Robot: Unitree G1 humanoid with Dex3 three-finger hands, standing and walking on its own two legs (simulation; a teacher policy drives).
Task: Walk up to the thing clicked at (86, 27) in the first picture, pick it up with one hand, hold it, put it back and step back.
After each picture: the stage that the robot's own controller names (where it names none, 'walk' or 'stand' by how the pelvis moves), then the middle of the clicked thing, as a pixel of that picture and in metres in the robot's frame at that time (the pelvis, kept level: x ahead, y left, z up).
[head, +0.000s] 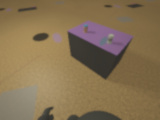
stand; (85, 28) +1.30 +0.15 -0.12
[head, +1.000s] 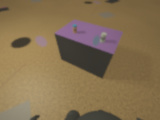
walk; (74, 28) +1.18 +0.27 -0.10
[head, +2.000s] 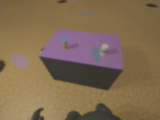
walk; (65, 44) +0.78 +0.29 -0.10
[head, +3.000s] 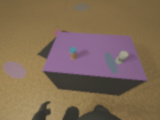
stand; (73, 53) +0.58 +0.19 -0.09
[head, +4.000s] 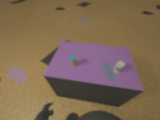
stand; (73, 61) +0.57 +0.21 -0.11
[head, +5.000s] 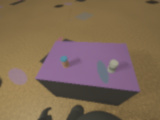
walk; (65, 62) +0.52 +0.30 -0.10
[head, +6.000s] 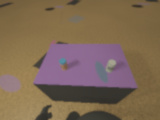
stand; (63, 64) +0.50 +0.29 -0.10
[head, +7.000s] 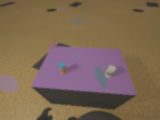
stand; (63, 68) +0.48 +0.29 -0.12
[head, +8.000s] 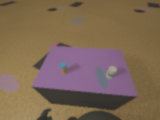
stand; (63, 68) +0.47 +0.28 -0.12
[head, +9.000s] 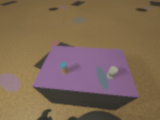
stand; (64, 68) +0.47 +0.27 -0.12
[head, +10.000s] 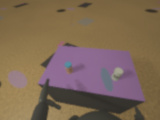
rise first; (68, 67) +0.48 +0.26 -0.11
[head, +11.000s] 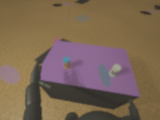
go down; (67, 63) +0.52 +0.23 -0.09
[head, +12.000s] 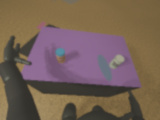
go down; (60, 56) +0.49 +0.22 -0.04
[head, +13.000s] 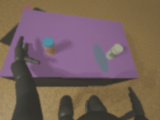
close in; (49, 47) +0.50 +0.24 -0.01
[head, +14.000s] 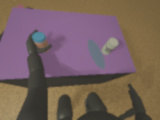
close; (41, 43) +0.52 +0.25 +0.02
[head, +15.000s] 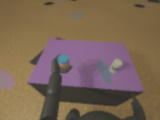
lift; (64, 64) +0.38 +0.19 +0.09
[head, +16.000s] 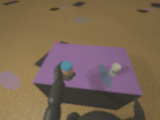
hold; (67, 71) +0.32 +0.17 +0.10
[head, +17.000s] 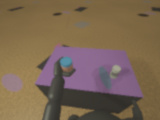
hold; (67, 67) +0.33 +0.17 +0.14
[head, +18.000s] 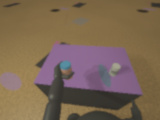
hold; (66, 70) +0.34 +0.18 +0.08
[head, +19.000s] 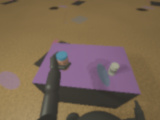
crouch; (63, 61) +0.37 +0.20 +0.12
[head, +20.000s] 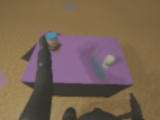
crouch; (53, 42) +0.50 +0.23 +0.13
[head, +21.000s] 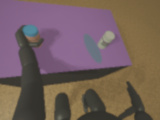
lower; (33, 37) +0.55 +0.26 +0.03
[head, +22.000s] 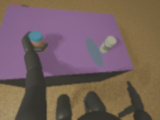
lower; (38, 42) +0.53 +0.26 +0.02
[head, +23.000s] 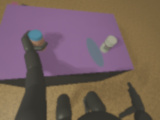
lower; (38, 41) +0.53 +0.26 +0.02
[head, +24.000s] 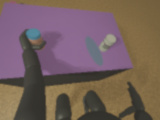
lower; (36, 40) +0.54 +0.26 +0.02
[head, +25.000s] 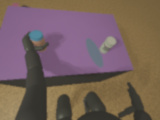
open; (39, 41) +0.53 +0.26 +0.01
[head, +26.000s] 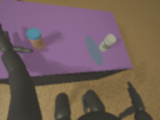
rise; (36, 39) +0.53 +0.26 +0.01
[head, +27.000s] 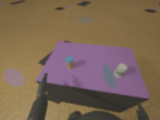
sink last; (69, 63) +0.51 +0.24 -0.06
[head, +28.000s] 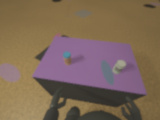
stand; (67, 58) +0.52 +0.24 -0.05
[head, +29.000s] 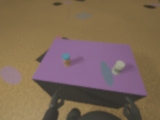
stand; (66, 60) +0.51 +0.25 -0.05
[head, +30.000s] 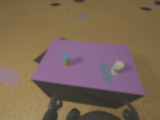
stand; (66, 60) +0.51 +0.24 -0.05
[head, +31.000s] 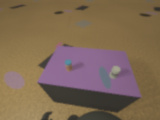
stand; (68, 65) +0.52 +0.25 -0.11
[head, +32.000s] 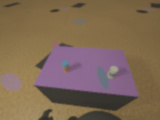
stand; (65, 66) +0.50 +0.27 -0.12
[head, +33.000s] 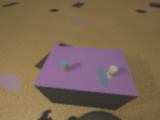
stand; (65, 66) +0.50 +0.27 -0.12
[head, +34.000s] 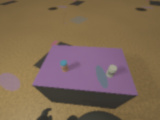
walk; (64, 66) +0.49 +0.28 -0.12
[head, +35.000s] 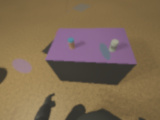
walk; (71, 43) +0.74 +0.27 -0.10
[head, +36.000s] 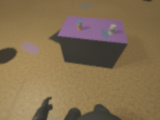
walk; (79, 25) +1.13 +0.22 -0.10
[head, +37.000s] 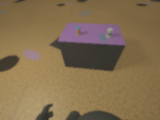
stand; (78, 31) +1.13 +0.26 -0.09
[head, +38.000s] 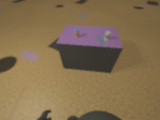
stand; (76, 33) +1.12 +0.27 -0.12
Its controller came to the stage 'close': yes
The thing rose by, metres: 0.24
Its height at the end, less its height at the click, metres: +0.00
